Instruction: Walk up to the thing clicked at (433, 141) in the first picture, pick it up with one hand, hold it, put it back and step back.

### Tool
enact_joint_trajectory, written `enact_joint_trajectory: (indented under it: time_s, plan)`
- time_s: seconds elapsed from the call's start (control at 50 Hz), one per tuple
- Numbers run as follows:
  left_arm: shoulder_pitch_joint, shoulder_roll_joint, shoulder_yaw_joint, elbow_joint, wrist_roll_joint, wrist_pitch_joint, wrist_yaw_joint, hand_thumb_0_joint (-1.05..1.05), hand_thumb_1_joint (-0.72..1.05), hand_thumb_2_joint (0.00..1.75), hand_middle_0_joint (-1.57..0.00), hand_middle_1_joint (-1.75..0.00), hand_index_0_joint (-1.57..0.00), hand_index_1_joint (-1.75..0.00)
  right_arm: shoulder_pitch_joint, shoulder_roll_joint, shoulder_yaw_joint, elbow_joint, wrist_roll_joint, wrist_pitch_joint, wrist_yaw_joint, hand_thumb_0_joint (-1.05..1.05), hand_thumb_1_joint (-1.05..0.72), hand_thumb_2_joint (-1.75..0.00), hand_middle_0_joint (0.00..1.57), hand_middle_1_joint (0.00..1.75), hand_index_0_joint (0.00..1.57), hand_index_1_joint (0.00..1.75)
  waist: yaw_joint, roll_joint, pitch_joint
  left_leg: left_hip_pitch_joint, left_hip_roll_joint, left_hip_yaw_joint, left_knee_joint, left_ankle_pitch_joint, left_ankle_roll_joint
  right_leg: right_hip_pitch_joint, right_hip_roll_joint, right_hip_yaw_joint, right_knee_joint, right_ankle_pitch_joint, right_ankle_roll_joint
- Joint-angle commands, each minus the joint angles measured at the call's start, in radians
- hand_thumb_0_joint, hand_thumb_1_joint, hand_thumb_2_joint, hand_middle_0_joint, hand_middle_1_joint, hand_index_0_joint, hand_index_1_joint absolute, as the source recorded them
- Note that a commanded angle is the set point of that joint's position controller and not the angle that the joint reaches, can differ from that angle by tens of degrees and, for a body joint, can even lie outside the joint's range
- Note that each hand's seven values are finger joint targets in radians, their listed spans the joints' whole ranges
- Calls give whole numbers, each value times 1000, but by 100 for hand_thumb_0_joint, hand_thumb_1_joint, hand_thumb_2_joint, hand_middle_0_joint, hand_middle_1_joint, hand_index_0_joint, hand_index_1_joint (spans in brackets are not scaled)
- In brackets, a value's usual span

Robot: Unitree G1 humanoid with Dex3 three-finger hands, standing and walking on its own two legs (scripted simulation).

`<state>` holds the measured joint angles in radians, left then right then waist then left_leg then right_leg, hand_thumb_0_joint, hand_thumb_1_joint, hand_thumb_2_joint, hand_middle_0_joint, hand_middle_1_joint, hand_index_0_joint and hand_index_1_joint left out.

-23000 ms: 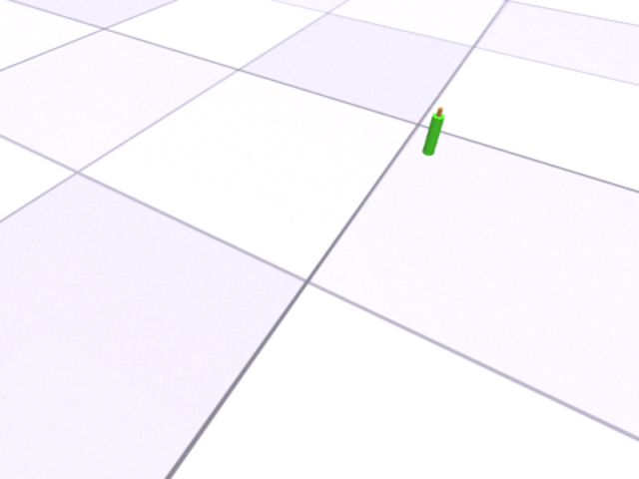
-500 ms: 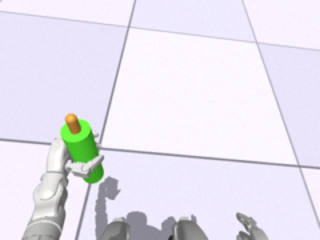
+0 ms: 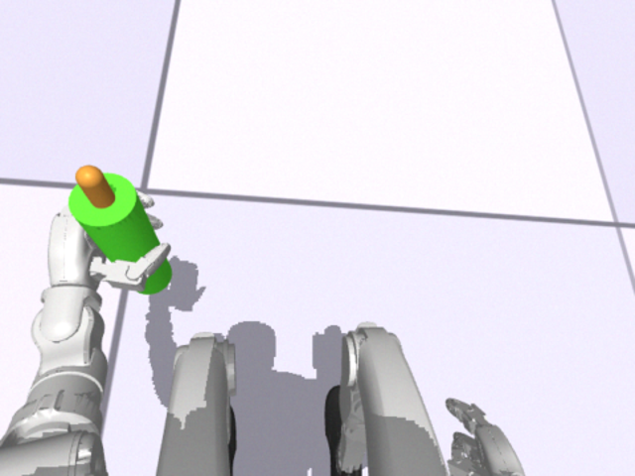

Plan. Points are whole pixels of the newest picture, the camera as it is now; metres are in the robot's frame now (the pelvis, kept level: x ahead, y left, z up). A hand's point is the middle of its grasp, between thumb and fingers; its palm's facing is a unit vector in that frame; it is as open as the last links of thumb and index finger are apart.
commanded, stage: crouch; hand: left
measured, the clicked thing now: (126, 236) +0.41 +0.20 -0.05
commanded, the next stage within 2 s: lower in 0.88 s
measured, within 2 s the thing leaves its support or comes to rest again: neither
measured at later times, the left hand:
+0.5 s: hand (161, 256) +0.43 +0.20 -0.19, palm faces +0.02 -1.00 -0.04, open 8.5 cm
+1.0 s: hand (169, 264) +0.43 +0.20 -0.25, palm faces +0.00 -1.00 -0.03, open 8.4 cm
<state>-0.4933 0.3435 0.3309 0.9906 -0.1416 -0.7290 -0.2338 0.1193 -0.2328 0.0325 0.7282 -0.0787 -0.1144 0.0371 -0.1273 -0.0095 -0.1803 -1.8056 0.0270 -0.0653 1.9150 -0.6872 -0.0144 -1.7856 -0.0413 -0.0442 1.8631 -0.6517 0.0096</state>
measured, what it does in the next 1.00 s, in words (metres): lowers itself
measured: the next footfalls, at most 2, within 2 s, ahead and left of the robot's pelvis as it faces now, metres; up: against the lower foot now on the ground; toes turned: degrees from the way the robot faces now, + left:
none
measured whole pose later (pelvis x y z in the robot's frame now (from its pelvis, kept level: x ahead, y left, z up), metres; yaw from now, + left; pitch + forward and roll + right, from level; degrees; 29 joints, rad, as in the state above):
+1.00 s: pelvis -0.03 +0.00 -0.16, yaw -4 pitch +28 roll -8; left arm -0.63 0.52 0.43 1.08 -0.09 -0.71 -0.23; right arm 0.07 -0.31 0.15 0.72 -0.15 -0.05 0.09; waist -0.22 -0.05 0.00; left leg -2.25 0.00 -0.16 2.45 -0.70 -0.02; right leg -2.19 -0.03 -0.09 2.34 -0.64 0.02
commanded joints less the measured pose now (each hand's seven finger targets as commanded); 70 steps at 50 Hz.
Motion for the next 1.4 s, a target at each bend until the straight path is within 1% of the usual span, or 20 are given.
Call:
enact_joint_trajectory:
  time_s: [0.0, 0.22, 0.24, 0.28, 0.3, 0.38, 0.4, 0.46, 0.52, 0.54, 0.6, 0.68, 0.76, 0.78, 0.84, 0.9, 0.96, 1.04, 1.2, 1.38]
  plan:
    - [-476, 261, 85, -309, -36, -150, -4, 0, 32, 132, -130, -141, -129, -142, 126, -212, -70, -51, -3, -19, -3, 0, -91, -91, 20, 30, 20, 30, 4, 219, -739, 418, -35, 25, -149, 291, 25, 272, 45, -1, -114, 257, -54]
    - [-566, 342, 137, -252, -9, -125, 11, 0, 26, 131, -128, -140, -128, -142, 120, -238, -54, -40, -11, 6, 14, 0, -91, -91, 20, 30, 20, 30, -16, 252, -694, 222, -36, 37, -9, 154, 20, 122, 41, -27, 52, 165, -54]
    - [-592, 322, 116, -254, -7, -123, 9, 0, 28, 130, -129, -140, -128, -142, 113, -239, -54, -42, -11, 6, 15, 0, -91, -91, 20, 30, 20, 30, -28, 253, -670, 213, -34, 35, -4, 123, 20, 80, 40, -32, 62, 144, -54]
    - [-610, 355, 132, -260, -2, -123, 13, 0, 27, 131, -129, -140, -128, -142, 117, -247, -51, -43, -14, 11, 16, 0, -91, -91, 20, 30, 20, 30, -30, 263, -680, 184, -37, 36, 20, 109, 21, 79, 39, -31, 78, 136, -53]
    - [-616, 325, 107, -237, -1, -118, 10, 0, 29, 130, -128, -139, -127, -141, 115, -246, -50, -43, -13, 12, 18, 0, -91, -91, 20, 30, 20, 30, -40, 260, -657, 169, -36, 37, 25, 95, 21, 60, 40, -35, 87, 124, -53]
    - [-626, 365, 126, -225, 4, -115, 5, 0, 30, 129, -129, -139, -129, -140, 115, -267, -40, -36, -18, 18, 21, 0, -90, -91, 20, 30, 20, 30, -48, 266, -627, 132, -35, 28, 61, 67, 22, 19, 39, -50, 125, 105, -50]
    - [-638, 400, 146, -238, 2, -116, 6, 0, 28, 129, -129, -140, -129, -141, 117, -271, -37, -36, -18, 18, 20, 0, -90, -91, 20, 30, 20, 30, -40, 269, -641, 128, -35, 31, 76, 77, 22, 26, 40, -49, 134, 114, -49]
    - [-628, 395, 147, -216, -1, -113, 6, 0, 30, 130, -129, -140, -129, -141, 122, -276, -22, -37, -25, 24, 24, 0, -91, -91, 20, 30, 20, 30, -52, 262, -656, 107, -35, 30, 121, 136, 20, 42, 41, -50, 165, 164, -47]
    - [-620, 423, 162, -207, 1, -112, 8, 0, 30, 131, -130, -140, -129, -141, 113, -281, -14, -36, -29, 30, 24, 0, -90, -91, 20, 30, 20, 30, -47, 269, -597, 46, -36, 35, 135, 77, 24, 19, 45, -53, 169, 117, -46]
    - [-623, 399, 146, -222, 1, -116, 1, 0, 32, 131, -130, -140, -130, -142, 114, -289, -14, -37, -32, 30, 26, 0, -91, -91, 20, 30, 20, 30, -62, 283, -603, 80, -32, 22, 137, 98, 20, -4, 45, -64, 187, 139, -47]
    - [-621, 433, 160, -238, 4, -117, -3, 0, 32, 130, -129, -139, -129, -141, 116, -298, -9, -37, -39, 35, 28, 0, -91, -91, 20, 30, 20, 30, -59, 311, -625, 72, -33, 21, 162, 126, 17, 8, 47, -62, 207, 163, -49]
    - [-597, 409, 148, -218, 1, -116, -8, 0, 33, 130, -129, -139, -129, -141, 109, -306, 3, -37, -46, 42, 32, 0, -91, -91, 20, 30, 20, 30, -77, 309, -596, 60, -30, 9, 187, 144, 15, -14, 49, -75, 231, 183, -47]
    - [-588, 435, 162, -228, 3, -118, -9, 0, 33, 129, -131, -140, -131, -141, 107, -316, 11, -39, -53, 47, 35, 0, -91, -91, 20, 30, 20, 30, -77, 306, -610, 57, -29, 4, 215, 161, 15, -2, 51, -78, 246, 201, -44]
    - [-606, 417, 139, -242, 0, -121, -11, 0, 32, 128, -130, -139, -130, -140, 103, -317, 13, -38, -55, 49, 36, 0, -91, -91, 20, 30, 20, 30, -87, 326, -595, 61, -27, 0, 215, 160, 13, -21, 51, -83, 255, 199, -46]
    - [-594, 442, 155, -245, -1, -121, -4, 0, 34, 128, -129, -138, -129, -139, 107, -327, 18, -36, -58, 53, 38, 0, -91, -91, 20, 30, 20, 30, -77, 341, -591, 66, -27, -6, 218, 173, 8, -27, 54, -88, 267, 206, -49]
    - [-587, 427, 147, -232, -5, -126, -3, 0, 33, 128, -130, -140, -130, -141, 102, -332, 29, -40, -64, 55, 41, 0, -91, -91, 20, 30, 20, 30, -104, 324, -578, 46, -25, -16, 234, 169, 12, -12, 54, -95, 269, 214, -43]
    - [-586, 451, 154, -241, 0, -130, 6, 0, 31, 128, -131, -139, -130, -140, 88, -329, 33, -40, -67, 59, 42, 0, -91, -91, 20, 30, 20, 30, -87, 329, -558, 22, -26, -9, 244, 141, 14, -26, 57, -91, 270, 189, -44]
    - [-540, 410, 144, -130, 0, -136, 15, 0, 24, 128, -134, -146, -134, -146, 80, -337, 51, -40, -77, 62, 49, 0, -92, -91, 20, 30, 20, 30, -119, 281, -500, -10, -23, -17, 274, 151, 17, -27, 62, -104, 274, 203, -39]
    - [-552, 492, 156, -111, 18, -207, 18, 0, 28, 125, -133, -143, -134, -143, 34, -367, 97, -57, -111, 74, 62, 0, -91, -90, 20, 30, 20, 30, -135, 326, -455, -3, -16, -42, 289, 109, 11, -41, 69, -134, 302, 165, -37]
    - [-557, 547, 169, -142, 13, -243, 49, 0, 25, 123, -131, -139, -131, -140, 24, -395, 141, -53, -140, 86, 65, 0, -93, -91, 20, 30, 20, 30, -156, 433, -489, 109, -2, -75, 309, 229, -10, -16, 72, -148, 335, 262, -41]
